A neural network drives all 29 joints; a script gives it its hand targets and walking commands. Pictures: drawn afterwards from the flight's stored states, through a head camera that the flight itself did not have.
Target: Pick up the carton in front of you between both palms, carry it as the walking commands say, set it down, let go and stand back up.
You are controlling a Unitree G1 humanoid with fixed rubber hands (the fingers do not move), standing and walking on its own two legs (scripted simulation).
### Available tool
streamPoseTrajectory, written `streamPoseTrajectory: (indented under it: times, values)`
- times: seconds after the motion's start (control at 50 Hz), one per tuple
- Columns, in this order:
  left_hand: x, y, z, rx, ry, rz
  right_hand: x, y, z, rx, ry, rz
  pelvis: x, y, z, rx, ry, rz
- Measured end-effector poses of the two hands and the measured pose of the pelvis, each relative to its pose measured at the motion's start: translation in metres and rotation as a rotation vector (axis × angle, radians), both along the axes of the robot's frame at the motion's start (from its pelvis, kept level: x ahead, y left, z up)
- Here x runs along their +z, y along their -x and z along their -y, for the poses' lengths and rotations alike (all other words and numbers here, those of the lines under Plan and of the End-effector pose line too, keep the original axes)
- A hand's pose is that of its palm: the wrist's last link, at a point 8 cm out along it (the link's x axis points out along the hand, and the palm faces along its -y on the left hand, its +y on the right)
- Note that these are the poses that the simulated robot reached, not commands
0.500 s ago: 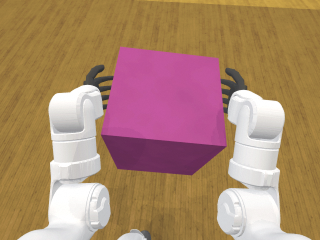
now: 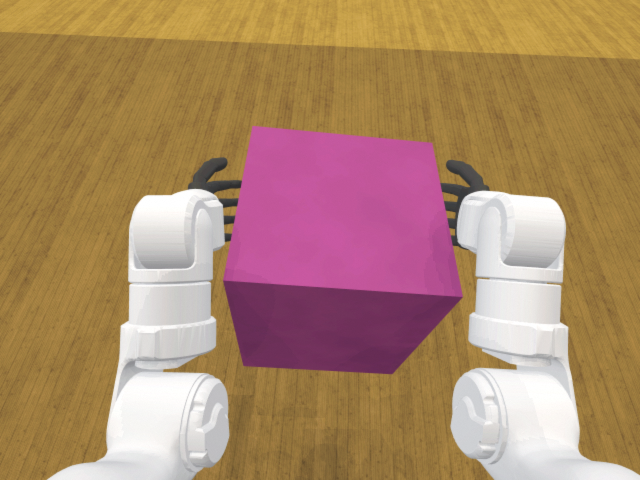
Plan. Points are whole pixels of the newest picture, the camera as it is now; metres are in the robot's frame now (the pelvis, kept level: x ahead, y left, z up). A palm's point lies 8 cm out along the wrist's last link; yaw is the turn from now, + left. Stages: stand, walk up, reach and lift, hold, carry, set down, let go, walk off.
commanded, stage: carry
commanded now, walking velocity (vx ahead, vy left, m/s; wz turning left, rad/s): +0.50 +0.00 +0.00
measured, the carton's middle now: (330, 263) +0.39 +0.01 +0.07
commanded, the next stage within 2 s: none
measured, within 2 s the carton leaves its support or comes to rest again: neither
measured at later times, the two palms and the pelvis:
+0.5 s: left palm (253, 45) +0.70 +0.15 +0.20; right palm (445, 73) +0.66 -0.14 +0.19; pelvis +0.30 +0.04 +0.05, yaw -1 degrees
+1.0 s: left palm out of the picture +0.97 +0.19 +0.25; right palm out of the picture +1.00 -0.10 +0.25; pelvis +0.60 +0.01 +0.07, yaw +1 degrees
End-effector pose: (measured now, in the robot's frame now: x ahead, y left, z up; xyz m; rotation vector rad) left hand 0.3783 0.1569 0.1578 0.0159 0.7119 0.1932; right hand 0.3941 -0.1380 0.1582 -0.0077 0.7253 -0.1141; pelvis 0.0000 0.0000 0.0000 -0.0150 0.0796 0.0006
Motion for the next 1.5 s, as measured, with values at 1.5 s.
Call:
streamPoseTrajectory:
  times: [1.5]
  values:
    - [0.12,-0.915,0.011,-0.018,-0.024,0.021,0.121,-0.906,0.009,-0.073,0.027,0.003,0.101,-0.906,-0.004,0.0,0.009,0.006]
